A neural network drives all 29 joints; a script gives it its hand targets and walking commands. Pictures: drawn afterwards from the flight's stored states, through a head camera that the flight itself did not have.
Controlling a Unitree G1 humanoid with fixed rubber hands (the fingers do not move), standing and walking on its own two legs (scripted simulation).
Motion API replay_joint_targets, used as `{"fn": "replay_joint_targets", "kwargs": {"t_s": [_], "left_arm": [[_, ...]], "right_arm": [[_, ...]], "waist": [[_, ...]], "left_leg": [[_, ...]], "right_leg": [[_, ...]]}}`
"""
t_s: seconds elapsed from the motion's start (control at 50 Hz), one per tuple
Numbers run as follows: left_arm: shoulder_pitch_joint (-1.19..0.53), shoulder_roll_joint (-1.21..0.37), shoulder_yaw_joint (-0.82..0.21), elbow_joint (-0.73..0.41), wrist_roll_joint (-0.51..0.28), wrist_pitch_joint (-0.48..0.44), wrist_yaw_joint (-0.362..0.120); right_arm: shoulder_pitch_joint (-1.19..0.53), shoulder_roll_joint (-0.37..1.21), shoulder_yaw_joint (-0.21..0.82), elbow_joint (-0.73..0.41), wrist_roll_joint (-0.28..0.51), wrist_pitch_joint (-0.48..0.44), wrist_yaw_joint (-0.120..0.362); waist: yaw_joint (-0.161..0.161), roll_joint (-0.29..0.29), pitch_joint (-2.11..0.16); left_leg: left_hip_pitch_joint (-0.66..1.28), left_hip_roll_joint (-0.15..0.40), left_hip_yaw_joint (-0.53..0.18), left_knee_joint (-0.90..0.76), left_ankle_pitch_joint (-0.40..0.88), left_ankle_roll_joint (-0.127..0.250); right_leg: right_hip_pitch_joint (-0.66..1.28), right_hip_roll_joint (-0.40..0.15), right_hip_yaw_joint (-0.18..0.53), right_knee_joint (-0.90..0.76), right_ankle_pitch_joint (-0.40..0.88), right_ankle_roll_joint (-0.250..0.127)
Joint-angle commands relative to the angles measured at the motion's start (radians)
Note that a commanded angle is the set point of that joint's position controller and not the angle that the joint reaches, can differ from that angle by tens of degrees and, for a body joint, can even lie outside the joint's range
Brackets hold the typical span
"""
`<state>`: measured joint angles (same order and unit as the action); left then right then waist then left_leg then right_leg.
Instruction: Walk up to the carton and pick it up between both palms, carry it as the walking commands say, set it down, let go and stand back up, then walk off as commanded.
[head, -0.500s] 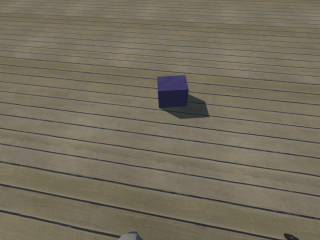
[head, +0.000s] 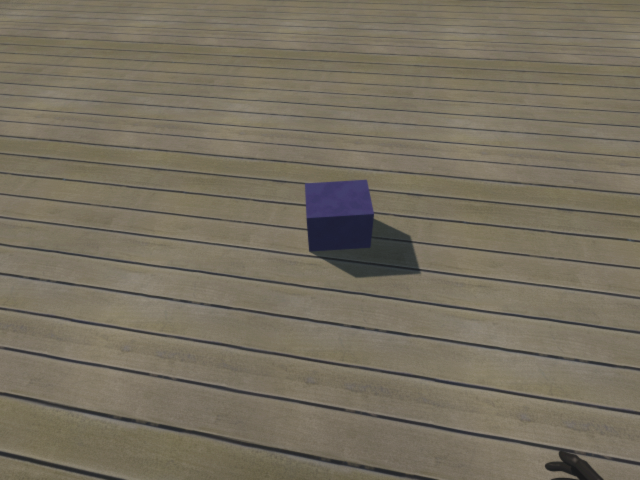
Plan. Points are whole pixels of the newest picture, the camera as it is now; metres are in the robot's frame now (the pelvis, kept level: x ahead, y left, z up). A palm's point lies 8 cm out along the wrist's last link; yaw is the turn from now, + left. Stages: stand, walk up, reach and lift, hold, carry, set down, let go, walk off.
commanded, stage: walk up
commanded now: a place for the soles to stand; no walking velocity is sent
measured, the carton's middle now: (337, 215) +1.17 -0.02 -0.67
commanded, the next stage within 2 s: none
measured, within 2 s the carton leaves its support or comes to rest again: neither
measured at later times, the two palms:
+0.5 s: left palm (133, 364) +0.30 +0.30 -0.08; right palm (568, 358) +0.32 -0.35 -0.10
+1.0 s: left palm (173, 263) +0.49 +0.29 -0.08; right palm (529, 254) +0.51 -0.36 -0.09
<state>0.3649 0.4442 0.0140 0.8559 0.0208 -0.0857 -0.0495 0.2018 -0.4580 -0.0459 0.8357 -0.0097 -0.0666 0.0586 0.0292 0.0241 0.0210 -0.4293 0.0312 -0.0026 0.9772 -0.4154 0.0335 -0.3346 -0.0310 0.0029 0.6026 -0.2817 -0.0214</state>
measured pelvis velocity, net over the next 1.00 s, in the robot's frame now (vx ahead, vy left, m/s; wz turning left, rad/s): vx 0.42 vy -0.03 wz -0.04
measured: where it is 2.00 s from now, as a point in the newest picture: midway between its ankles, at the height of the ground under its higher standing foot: (340, 328)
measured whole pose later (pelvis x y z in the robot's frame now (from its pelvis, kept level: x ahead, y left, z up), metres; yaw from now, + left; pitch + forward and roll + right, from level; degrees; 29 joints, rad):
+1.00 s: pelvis +0.42 -0.03 +0.00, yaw -2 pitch -1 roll +1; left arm 0.32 0.46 0.01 0.82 0.01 -0.09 -0.04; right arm 0.23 -0.44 -0.05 0.81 -0.01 -0.06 0.06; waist 0.01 0.00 0.03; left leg -0.30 0.04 0.00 0.61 -0.31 0.04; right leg -0.36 -0.03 0.00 0.64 -0.36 -0.03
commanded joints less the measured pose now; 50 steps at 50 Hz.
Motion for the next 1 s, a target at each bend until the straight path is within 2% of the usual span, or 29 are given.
{"fn": "replay_joint_targets", "kwargs": {"t_s": [0.0,0.08,0.14,0.16,0.18,0.2,0.22,0.26,0.28,0.32,0.36,0.42,0.44,0.46,0.48,0.52,0.56,0.62,0.66,0.7,0.72,0.74,0.76,0.78,0.82,0.9,0.94,0.96,0.98], "left_arm": [[0.069,0.263,0.112,-0.046,-0.001,-0.034,0.025],[0.065,0.260,0.109,-0.072,-0.012,-0.024,0.024],[-0.051,0.228,0.083,-0.111,-0.018,-0.016,0.016],[-0.038,0.171,0.066,-0.129,-0.022,-0.017,0.015],[-0.021,0.085,0.042,-0.148,-0.034,-0.020,0.017],[-0.036,0.208,0.072,-0.120,-0.027,-0.015,0.032],[-0.024,0.228,0.076,-0.101,-0.025,-0.009,0.024],[-0.029,0.194,0.080,-0.079,-0.019,-0.009,0.013],[0.020,0.193,0.081,-0.055,-0.022,-0.008,0.001],[-0.019,0.184,0.088,-0.072,-0.015,-0.002,-0.011],[-0.027,0.191,0.093,-0.062,-0.010,-0.007,-0.019],[0.088,0.193,0.110,-0.029,0.014,-0.024,0.007],[0.200,0.266,0.135,-0.006,0.011,-0.037,0.021],[0.178,0.354,0.154,-0.030,0.012,-0.048,0.031],[0.116,0.349,0.147,-0.057,0.009,-0.043,0.032],[0.090,0.274,0.122,-0.056,-0.017,-0.043,0.036],[0.116,0.240,0.103,-0.039,-0.012,-0.035,0.041],[0.093,0.250,0.103,-0.076,-0.012,-0.028,0.041],[0.025,0.249,0.100,-0.108,-0.014,-0.021,0.037],[-0.006,0.213,0.075,-0.121,-0.031,-0.017,0.033],[-0.033,0.171,0.059,-0.132,-0.023,-0.022,0.032],[-0.003,0.094,0.042,-0.156,-0.034,-0.031,0.034],[-0.024,0.166,0.058,-0.148,-0.028,-0.017,0.041],[-0.005,0.223,0.070,-0.109,-0.029,-0.006,0.039],[0.027,0.198,0.076,-0.075,-0.024,-0.001,0.023],[0.044,0.181,0.088,-0.042,-0.013,-0.007,-0.004],[0.080,0.159,0.094,-0.034,-0.003,-0.013,0.003],[0.131,0.174,0.098,-0.010,0.002,-0.021,0.013],[0.205,0.208,0.115,0.003,0.011,-0.033,0.030]], "right_arm": [[-0.030,-0.164,-0.058,-0.066,-0.001,-0.026,-0.006],[-0.082,-0.124,-0.048,-0.098,-0.003,-0.037,0.003],[0.102,-0.149,-0.071,-0.027,-0.012,-0.046,-0.006],[0.211,-0.222,-0.102,0.006,-0.013,-0.052,-0.017],[0.268,-0.322,-0.137,-0.004,-0.033,-0.060,-0.029],[0.195,-0.321,-0.133,-0.024,-0.005,-0.051,-0.029],[0.138,-0.298,-0.115,-0.032,0.010,-0.047,-0.026],[0.074,-0.234,-0.086,-0.045,0.005,-0.040,-0.020],[0.034,-0.221,-0.086,-0.049,-0.002,-0.036,-0.016],[0.068,-0.235,-0.095,-0.047,-0.010,-0.033,-0.008],[0.029,-0.234,-0.096,-0.055,-0.004,-0.031,-0.004],[-0.017,-0.189,-0.075,-0.075,0.005,-0.008,0.004],[-0.006,-0.112,-0.056,-0.086,0.001,-0.009,-0.001],[-0.034,-0.063,-0.029,-0.118,0.003,-0.010,-0.005],[-0.056,-0.154,-0.042,-0.104,0.006,-0.008,-0.018],[0.005,-0.154,-0.042,-0.079,0.005,-0.024,-0.015],[-0.022,-0.143,-0.045,-0.071,0.001,-0.019,-0.011],[-0.088,-0.112,-0.040,-0.115,-0.004,-0.025,-0.001],[-0.038,-0.113,-0.043,-0.105,0.002,-0.032,0.005],[0.120,-0.149,-0.071,-0.037,-0.012,-0.038,-0.009],[0.218,-0.193,-0.094,-0.008,-0.030,-0.035,-0.020],[0.274,-0.287,-0.116,-0.027,-0.026,-0.041,-0.031],[0.222,-0.318,-0.123,-0.042,-0.006,-0.035,-0.031],[0.148,-0.297,-0.114,-0.042,0.012,-0.035,-0.024],[0.063,-0.235,-0.084,-0.070,-0.007,-0.021,-0.019],[0.036,-0.242,-0.093,-0.073,-0.009,-0.011,-0.007],[-0.037,-0.232,-0.086,-0.103,0.004,-0.001,0.002],[-0.058,-0.211,-0.082,-0.103,0.001,0.005,0.005],[-0.021,-0.140,-0.055,-0.112,0.005,0.012,0.001]], "waist": [[0.016,-0.143,-0.069],[0.034,-0.198,-0.077],[-0.084,-0.157,-0.099],[-0.134,0.020,-0.151],[-0.151,0.254,-0.170],[-0.116,0.101,-0.098],[-0.084,0.065,0.004],[-0.056,0.100,0.115],[-0.043,0.150,0.079],[-0.061,0.185,0.044],[-0.049,0.134,0.008],[0.042,0.050,-0.065],[0.076,-0.127,-0.136],[0.078,-0.283,-0.068],[0.062,-0.135,-0.033],[0.026,-0.101,-0.017],[0.034,-0.128,-0.054],[0.045,-0.195,-0.037],[-0.003,-0.218,-0.068],[-0.076,-0.077,-0.105],[-0.132,-0.047,-0.127],[-0.151,0.200,-0.163],[-0.109,0.108,-0.029],[-0.075,0.048,0.018],[-0.038,0.137,0.094],[-0.039,0.207,0.027],[0.021,0.085,0.023],[0.044,0.100,-0.044],[0.076,-0.042,-0.083]], "left_leg": [[-0.277,0.025,-0.025,-0.049,-0.012,-0.015],[-0.122,-0.013,0.074,-0.284,0.111,-0.021],[0.282,-0.060,0.089,-0.466,0.260,0.009],[0.482,0.028,-0.029,-0.542,0.165,0.029],[0.645,0.317,-0.561,-0.684,-0.098,0.128],[0.529,0.377,-0.675,-0.732,-0.298,0.201],[0.379,0.360,-0.590,-0.731,-0.334,0.255],[0.210,0.288,-0.436,-0.774,-0.266,0.222],[0.180,0.228,-0.287,-0.761,-0.116,0.198],[0.188,0.212,-0.236,-0.741,-0.053,0.211],[0.177,0.195,-0.188,-0.700,-0.018,0.188],[0.026,0.143,-0.073,-0.423,-0.047,0.116],[-0.146,0.041,0.009,-0.143,-0.102,0.066],[-0.422,-0.076,0.061,0.087,-0.079,0.024],[-0.404,-0.027,-0.077,0.163,-0.097,0.020],[-0.382,0.033,-0.055,0.091,0.009,0.007],[-0.323,0.019,-0.008,-0.008,0.006,-0.014],[-0.211,-0.004,0.072,-0.236,0.082,-0.021],[-0.048,-0.022,0.073,-0.342,0.186,-0.002],[0.306,-0.069,0.115,-0.461,0.277,0.024],[0.460,-0.012,0.021,-0.446,0.216,0.072],[0.570,0.279,-0.455,-0.595,0.016,0.149],[0.417,0.376,-0.689,-0.727,-0.191,0.224],[0.308,0.348,-0.582,-0.725,-0.305,0.269],[0.152,0.244,-0.389,-0.736,-0.271,0.219],[0.071,0.211,-0.219,-0.704,-0.096,0.197],[0.012,0.216,-0.200,-0.644,-0.130,0.174],[0.021,0.165,-0.139,-0.508,-0.137,0.129],[-0.113,0.092,-0.065,-0.279,-0.126,0.086]], "right_leg": [[0.360,-0.203,0.386,-0.246,0.175,-0.223],[0.255,-0.187,0.242,-0.190,0.351,-0.199],[0.002,-0.132,0.134,-0.049,0.251,-0.137],[-0.119,-0.055,0.049,0.168,0.183,-0.095],[-0.398,0.092,0.025,0.456,-0.074,-0.027],[-0.456,0.053,0.095,0.553,-0.181,-0.026],[-0.442,0.012,0.099,0.567,-0.159,-0.023],[-0.363,-0.059,0.076,0.399,-0.122,-0.020],[-0.261,-0.060,0.026,0.287,-0.086,0.000],[-0.185,-0.044,-0.003,0.193,-0.092,0.015],[-0.086,-0.025,-0.036,0.045,-0.042,0.017],[0.223,0.049,-0.090,-0.133,0.033,-0.012],[0.393,-0.096,0.201,-0.230,-0.184,-0.066],[0.449,-0.313,0.690,-0.412,-0.384,-0.145],[0.393,-0.354,0.719,-0.385,-0.342,-0.231],[0.401,-0.253,0.445,-0.232,0.175,-0.221],[0.420,-0.214,0.329,-0.194,0.481,-0.208],[0.304,-0.174,0.219,-0.174,0.563,-0.207],[0.235,-0.165,0.165,-0.147,0.465,-0.165],[0.033,-0.113,0.094,0.009,0.375,-0.113],[-0.092,-0.073,0.049,0.182,0.346,-0.091],[-0.274,0.037,0.011,0.493,0.065,-0.036],[-0.416,0.069,0.053,0.581,-0.201,-0.026],[-0.376,-0.002,0.089,0.582,-0.170,-0.030],[-0.287,-0.046,0.032,0.371,-0.191,-0.015],[-0.048,-0.019,-0.040,0.111,-0.104,0.015],[0.084,0.005,-0.087,-0.039,-0.010,-0.004],[0.177,0.035,-0.096,-0.126,0.016,-0.008],[0.348,-0.004,0.062,-0.216,-0.061,-0.046]]}}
